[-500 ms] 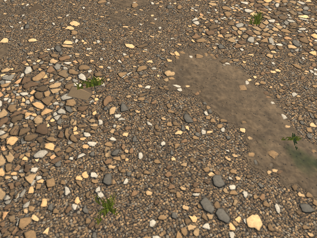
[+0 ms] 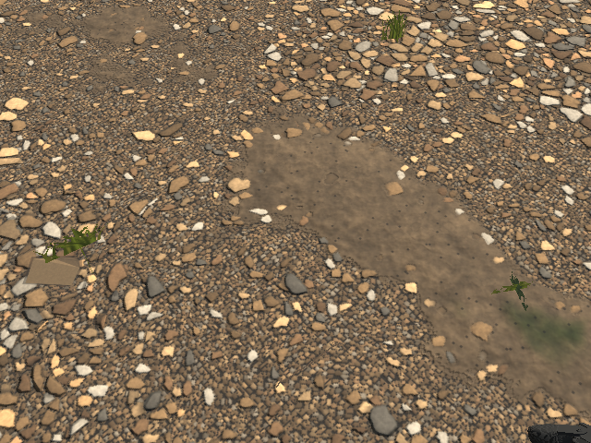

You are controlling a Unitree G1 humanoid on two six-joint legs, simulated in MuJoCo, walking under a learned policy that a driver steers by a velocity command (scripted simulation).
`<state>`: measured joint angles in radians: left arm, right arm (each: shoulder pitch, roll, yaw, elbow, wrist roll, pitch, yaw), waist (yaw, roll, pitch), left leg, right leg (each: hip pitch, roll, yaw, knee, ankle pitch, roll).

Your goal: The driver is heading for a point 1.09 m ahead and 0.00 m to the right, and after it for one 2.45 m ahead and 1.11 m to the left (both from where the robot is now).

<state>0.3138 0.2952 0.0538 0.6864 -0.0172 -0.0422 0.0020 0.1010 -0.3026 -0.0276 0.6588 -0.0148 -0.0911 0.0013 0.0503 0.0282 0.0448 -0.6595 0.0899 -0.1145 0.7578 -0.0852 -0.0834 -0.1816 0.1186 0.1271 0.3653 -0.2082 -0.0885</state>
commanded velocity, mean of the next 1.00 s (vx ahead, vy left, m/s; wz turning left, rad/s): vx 0.50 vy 0.00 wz -0.14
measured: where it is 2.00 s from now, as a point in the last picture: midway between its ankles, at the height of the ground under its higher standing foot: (320, 214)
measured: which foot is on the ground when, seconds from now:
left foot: up 0.00-0.14, down 0.16-0.66, up 0.68-1.00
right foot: down 0.00-0.16, up 0.18-0.64, down 0.66-1.00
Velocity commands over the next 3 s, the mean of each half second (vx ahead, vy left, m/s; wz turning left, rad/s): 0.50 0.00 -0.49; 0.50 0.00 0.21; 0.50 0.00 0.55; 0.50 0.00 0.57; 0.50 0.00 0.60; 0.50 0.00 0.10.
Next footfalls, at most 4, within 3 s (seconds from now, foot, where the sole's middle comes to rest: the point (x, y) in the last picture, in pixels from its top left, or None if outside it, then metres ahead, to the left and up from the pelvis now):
0.16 left None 0.28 0.15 -0.78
0.66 right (411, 431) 0.48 -0.17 -0.78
1.18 left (314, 303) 0.79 0.05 -0.78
1.66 right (372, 210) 1.10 -0.11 -0.78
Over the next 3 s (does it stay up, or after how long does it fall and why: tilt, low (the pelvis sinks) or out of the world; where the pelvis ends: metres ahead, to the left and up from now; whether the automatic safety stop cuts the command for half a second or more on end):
stays up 1.48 0.37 0.00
